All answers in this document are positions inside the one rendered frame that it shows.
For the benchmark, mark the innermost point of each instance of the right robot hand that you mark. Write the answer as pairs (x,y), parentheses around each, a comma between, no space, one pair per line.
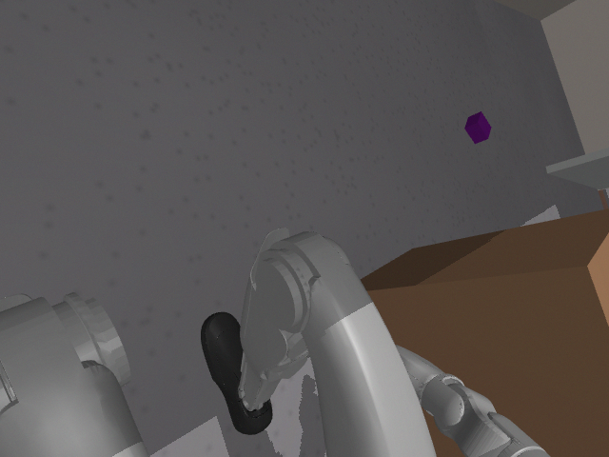
(420,371)

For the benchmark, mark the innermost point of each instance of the right robot foot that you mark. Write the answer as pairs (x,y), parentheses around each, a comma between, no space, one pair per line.
(220,338)

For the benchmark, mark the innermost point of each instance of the right robot arm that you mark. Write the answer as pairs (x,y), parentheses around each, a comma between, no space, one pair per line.
(471,420)

